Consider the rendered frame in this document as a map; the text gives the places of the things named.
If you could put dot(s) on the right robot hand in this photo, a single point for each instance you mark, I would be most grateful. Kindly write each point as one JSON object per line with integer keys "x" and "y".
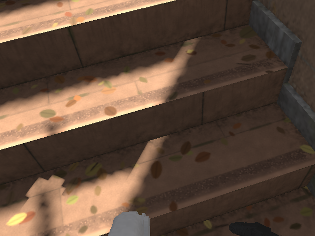
{"x": 250, "y": 229}

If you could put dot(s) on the robot left thigh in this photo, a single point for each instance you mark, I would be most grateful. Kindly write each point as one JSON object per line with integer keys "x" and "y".
{"x": 130, "y": 223}

